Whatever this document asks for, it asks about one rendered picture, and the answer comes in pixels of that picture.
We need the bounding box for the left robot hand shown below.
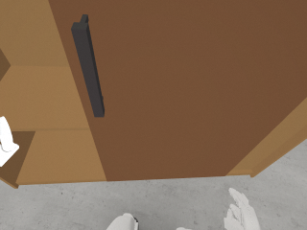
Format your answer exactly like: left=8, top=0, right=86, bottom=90
left=0, top=116, right=19, bottom=167

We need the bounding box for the handle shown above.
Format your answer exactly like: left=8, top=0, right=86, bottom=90
left=71, top=14, right=105, bottom=118

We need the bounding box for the right robot hand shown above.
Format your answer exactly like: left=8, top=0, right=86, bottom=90
left=224, top=188, right=262, bottom=230

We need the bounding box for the wardrobe door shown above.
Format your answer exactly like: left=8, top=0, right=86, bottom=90
left=232, top=98, right=307, bottom=171
left=48, top=0, right=307, bottom=182

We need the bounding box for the robot left thigh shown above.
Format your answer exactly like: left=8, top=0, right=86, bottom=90
left=107, top=216, right=138, bottom=230

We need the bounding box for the left robot shin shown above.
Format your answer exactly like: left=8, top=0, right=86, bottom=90
left=123, top=213, right=134, bottom=219

